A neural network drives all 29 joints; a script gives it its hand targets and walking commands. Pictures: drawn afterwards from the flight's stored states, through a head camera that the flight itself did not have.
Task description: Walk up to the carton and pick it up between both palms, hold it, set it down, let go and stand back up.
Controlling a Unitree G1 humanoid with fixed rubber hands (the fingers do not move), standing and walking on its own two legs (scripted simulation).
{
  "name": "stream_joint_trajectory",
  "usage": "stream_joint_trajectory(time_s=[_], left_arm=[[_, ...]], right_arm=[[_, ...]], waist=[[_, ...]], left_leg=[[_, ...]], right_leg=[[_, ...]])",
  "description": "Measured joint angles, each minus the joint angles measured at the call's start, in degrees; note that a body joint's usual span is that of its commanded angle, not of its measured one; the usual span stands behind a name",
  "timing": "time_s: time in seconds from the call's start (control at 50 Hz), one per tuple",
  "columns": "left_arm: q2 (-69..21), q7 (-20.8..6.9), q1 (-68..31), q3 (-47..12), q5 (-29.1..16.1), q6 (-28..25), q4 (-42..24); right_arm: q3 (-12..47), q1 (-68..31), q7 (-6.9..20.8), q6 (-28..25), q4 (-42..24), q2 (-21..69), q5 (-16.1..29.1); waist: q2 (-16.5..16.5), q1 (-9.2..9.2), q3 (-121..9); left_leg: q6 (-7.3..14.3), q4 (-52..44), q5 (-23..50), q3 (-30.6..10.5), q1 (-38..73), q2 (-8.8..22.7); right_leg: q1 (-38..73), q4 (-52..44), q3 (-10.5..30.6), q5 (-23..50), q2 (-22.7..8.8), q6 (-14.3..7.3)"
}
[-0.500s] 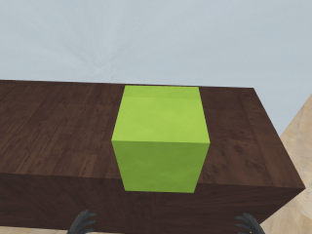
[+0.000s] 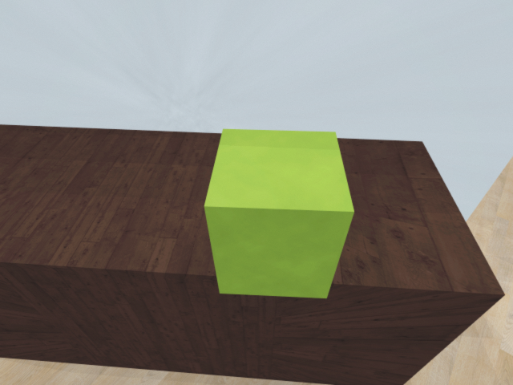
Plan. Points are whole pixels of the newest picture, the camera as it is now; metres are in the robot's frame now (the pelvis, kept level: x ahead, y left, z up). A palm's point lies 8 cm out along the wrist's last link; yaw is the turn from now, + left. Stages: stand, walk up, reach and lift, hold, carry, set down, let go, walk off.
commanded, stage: stand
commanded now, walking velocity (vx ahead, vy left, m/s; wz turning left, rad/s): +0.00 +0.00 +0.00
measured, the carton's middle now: (275, 215) +0.42 -0.02 +0.03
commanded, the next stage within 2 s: none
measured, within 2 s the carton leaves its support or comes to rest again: neither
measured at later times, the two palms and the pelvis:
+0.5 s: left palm out of the picture -0.02 +0.26 -0.12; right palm out of the picture +0.01 -0.25 -0.13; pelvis -0.03 +0.00 +0.00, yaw +0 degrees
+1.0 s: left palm out of the picture +0.01 +0.25 -0.12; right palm out of the picture +0.01 -0.26 -0.13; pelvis -0.02 -0.01 +0.00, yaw +0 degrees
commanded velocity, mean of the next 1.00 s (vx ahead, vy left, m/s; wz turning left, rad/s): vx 0.00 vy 0.00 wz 0.00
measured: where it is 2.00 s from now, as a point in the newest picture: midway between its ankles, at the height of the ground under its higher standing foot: outside the picture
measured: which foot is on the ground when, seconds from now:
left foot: down 0.00-1.00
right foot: down 0.00-1.00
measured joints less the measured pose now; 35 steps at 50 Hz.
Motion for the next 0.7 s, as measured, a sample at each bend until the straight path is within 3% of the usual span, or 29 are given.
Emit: stream_joint_trajectory(time_s=[0.3, 0.7], left_arm=[[0.42, 0.16, 2.84, -0.3, 0.3, 0.15, 3.53], [0.08, 0.44, 3.74, 0.23, 0.09, 0.48, 5.04]], right_arm=[[-0.45, 0.96, -0.02, 0.79, 1.6, -0.12, 0.07], [-1.04, 1.62, -0.23, 1.32, 3.44, 0.16, -0.15]], waist=[[0.33, 0.04, 0.37], [0.75, -0.07, -0.28]], left_leg=[[0.66, 0.78, 2.0, 0.24, -3.2, -0.87], [-0.04, 1.76, 2.1, -0.14, -5.44, -0.36]], right_leg=[[-3.39, 1.33, 0.26, 1.67, -0.85, 0.62], [-5.78, 2.71, -0.04, 1.5, -0.3, -0.1]])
